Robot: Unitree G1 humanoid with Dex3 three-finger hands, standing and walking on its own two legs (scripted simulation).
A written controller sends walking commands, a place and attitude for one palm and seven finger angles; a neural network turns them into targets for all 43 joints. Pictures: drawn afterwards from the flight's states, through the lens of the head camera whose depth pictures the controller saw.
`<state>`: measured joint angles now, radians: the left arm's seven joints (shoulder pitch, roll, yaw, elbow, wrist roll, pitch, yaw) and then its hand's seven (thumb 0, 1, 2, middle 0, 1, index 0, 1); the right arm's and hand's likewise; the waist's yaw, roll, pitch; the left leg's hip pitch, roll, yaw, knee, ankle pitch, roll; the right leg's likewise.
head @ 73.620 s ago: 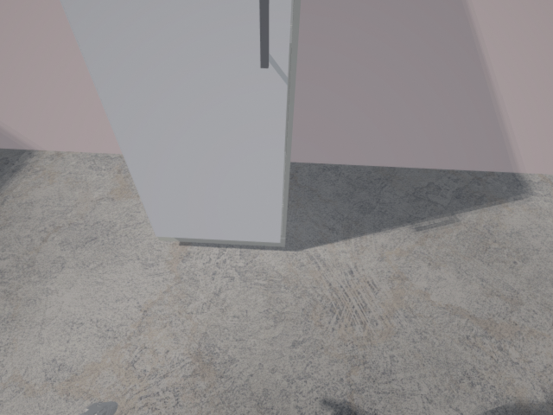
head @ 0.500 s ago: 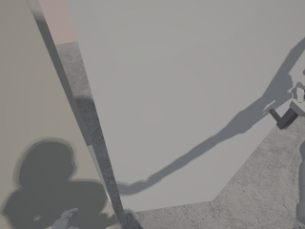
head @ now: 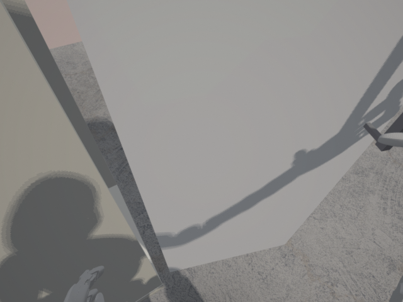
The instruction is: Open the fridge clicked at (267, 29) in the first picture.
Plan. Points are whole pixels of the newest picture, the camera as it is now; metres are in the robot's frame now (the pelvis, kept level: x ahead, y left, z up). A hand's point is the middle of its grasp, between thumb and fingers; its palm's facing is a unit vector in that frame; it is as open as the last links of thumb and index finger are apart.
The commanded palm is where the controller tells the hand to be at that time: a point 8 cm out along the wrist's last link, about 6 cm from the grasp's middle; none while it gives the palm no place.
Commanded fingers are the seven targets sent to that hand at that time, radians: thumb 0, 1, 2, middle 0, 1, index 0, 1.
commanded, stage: loosen the grip on the handle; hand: right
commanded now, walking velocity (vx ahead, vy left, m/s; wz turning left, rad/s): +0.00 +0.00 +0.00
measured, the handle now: out of the picture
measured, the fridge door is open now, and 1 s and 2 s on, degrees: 109 109 109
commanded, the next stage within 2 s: slip the hand off the handle in 0.12 s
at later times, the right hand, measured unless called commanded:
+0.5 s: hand out of the picture +0.38 -0.38 +0.23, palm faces +0.45 +0.86 -0.25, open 14.7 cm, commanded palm +0.34 -0.41 +0.24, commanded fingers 0.00 0.55 -0.20 0.25 1.15 0.25 1.15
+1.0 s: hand out of the picture +0.37 -0.39 +0.24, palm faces +0.38 +0.90 -0.23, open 14.7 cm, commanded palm +0.31 -0.42 +0.24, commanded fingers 0.00 0.55 -0.20 0.25 1.15 0.25 1.15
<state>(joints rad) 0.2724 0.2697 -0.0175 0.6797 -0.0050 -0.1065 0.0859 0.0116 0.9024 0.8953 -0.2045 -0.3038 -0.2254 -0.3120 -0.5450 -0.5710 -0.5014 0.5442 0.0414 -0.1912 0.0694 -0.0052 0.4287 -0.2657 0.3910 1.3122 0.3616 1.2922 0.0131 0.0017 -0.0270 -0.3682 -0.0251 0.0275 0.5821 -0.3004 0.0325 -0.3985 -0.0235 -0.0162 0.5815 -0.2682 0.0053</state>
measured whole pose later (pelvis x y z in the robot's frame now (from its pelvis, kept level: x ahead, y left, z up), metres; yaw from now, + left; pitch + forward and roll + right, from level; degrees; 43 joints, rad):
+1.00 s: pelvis +0.01 -0.05 +0.00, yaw -1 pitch +6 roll +2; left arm 0.31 0.26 -0.03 0.66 -0.03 -0.06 0.12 0.01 0.90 0.90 -0.21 -0.30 -0.20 -0.30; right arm -0.45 -0.66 -0.56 0.45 0.16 -0.12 0.26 -0.01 0.56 -0.20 0.26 1.15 0.26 1.15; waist 0.01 -0.03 -0.08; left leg -0.36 0.02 0.02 0.56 -0.31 -0.02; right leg -0.43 0.02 -0.02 0.63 -0.31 -0.05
